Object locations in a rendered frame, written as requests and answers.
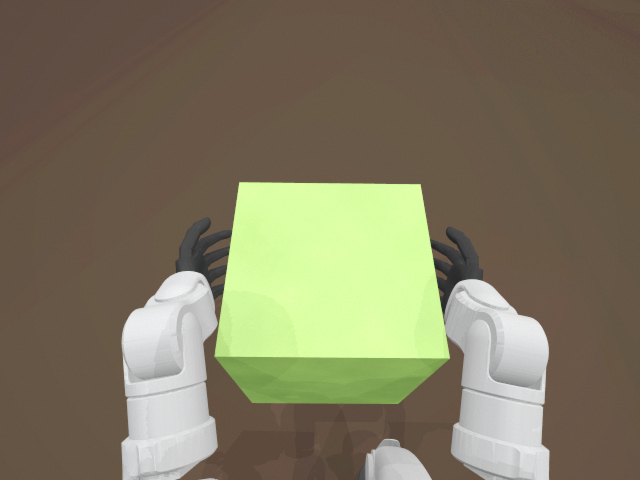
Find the right robot hand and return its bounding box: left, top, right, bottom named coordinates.
left=430, top=227, right=483, bottom=314

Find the robot right forearm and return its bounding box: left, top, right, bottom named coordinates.
left=444, top=279, right=549, bottom=480

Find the right robot thigh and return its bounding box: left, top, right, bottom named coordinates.
left=365, top=446, right=432, bottom=480

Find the robot right shin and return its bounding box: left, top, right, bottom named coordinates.
left=375, top=439, right=400, bottom=451

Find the robot left forearm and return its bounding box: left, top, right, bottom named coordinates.
left=121, top=271, right=218, bottom=480

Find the left robot hand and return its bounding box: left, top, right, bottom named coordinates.
left=175, top=217, right=232, bottom=300

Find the carton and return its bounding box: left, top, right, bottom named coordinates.
left=214, top=182, right=450, bottom=404

